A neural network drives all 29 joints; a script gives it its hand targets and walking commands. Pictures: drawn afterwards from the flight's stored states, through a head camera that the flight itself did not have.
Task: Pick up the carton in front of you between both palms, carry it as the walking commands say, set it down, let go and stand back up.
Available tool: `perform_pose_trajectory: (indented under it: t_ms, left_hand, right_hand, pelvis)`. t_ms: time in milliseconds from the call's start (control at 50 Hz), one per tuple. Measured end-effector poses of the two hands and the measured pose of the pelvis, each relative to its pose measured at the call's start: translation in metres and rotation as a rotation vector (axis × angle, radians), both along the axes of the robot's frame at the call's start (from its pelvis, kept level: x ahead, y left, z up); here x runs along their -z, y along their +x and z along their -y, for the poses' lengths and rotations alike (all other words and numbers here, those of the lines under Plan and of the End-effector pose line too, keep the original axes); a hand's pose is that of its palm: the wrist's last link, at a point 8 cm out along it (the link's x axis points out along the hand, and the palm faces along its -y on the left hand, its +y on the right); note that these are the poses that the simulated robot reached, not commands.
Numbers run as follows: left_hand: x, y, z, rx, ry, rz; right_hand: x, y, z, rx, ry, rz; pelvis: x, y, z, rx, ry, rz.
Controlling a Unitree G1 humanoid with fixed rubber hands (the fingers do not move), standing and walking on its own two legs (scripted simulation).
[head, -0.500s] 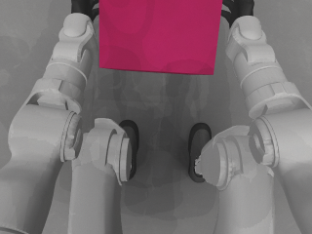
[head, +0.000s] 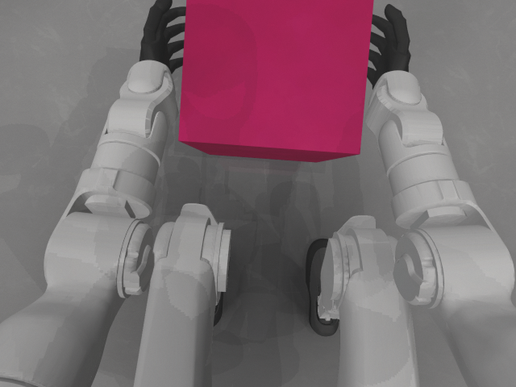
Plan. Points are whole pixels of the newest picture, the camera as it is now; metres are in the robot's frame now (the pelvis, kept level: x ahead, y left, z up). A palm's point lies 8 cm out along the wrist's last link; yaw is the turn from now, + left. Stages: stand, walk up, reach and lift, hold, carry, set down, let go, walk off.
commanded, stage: reach and lift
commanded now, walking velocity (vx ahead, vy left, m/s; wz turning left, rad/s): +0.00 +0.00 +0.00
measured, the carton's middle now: (270, 89) +0.52 +0.03 -0.17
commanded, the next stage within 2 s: none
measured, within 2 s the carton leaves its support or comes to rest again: neither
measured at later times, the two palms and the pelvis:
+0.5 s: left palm (71, 28) +0.47 +0.19 +0.07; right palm (481, 29) +0.49 -0.11 +0.08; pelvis +0.01 -0.01 +0.13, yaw +3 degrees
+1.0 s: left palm out of the picture +0.43 +0.18 +0.24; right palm out of the picture +0.45 -0.12 +0.24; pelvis +0.06 -0.01 +0.27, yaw +3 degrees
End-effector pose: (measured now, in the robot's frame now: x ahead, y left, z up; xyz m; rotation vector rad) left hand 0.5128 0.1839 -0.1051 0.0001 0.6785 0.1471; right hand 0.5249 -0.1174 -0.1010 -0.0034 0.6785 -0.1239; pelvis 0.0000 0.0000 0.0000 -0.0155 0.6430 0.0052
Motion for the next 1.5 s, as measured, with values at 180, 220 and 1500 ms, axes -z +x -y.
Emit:
perform_pose_trajectory:
  t_ms: [180,220,1500]
  left_hand:
    - [-0.093,-0.028,-0.009,-0.044,-0.027,-0.013]
    - [-0.106,-0.033,-0.01,-0.048,-0.024,-0.018]
    - [-0.497,-0.125,0.016,-0.065,-0.031,0.022]
  right_hand:
    - [-0.09,-0.018,-0.013,-0.026,0.035,-0.012]
    - [-0.103,-0.021,-0.014,-0.032,0.029,-0.016]
    - [-0.495,-0.112,0.014,-0.042,0.017,0.026]
  pelvis:
    - [-0.053,0.0,0.006,-0.03,0.005,-0.054]
    - [-0.065,0.0,0.008,-0.036,0.005,-0.063]
    - [-0.385,0.103,0.004,-0.058,0.036,0.565]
